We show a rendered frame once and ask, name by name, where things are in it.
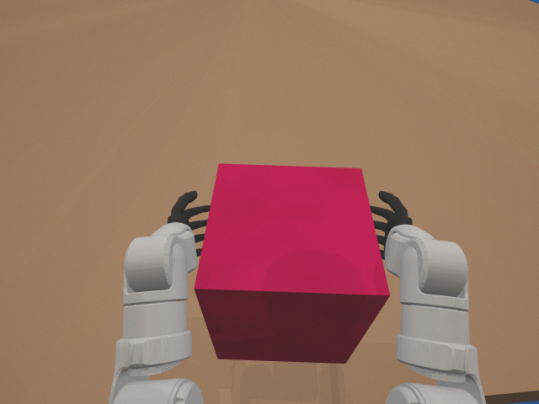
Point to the left robot upper arm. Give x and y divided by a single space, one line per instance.
169 391

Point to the right robot forearm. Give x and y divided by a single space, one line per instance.
435 338

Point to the right robot upper arm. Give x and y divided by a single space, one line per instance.
411 393

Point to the carton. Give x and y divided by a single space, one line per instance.
290 268

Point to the left robot forearm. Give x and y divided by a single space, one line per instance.
155 336

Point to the right robot hand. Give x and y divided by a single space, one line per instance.
400 217

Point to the left robot hand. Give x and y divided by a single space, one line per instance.
180 215

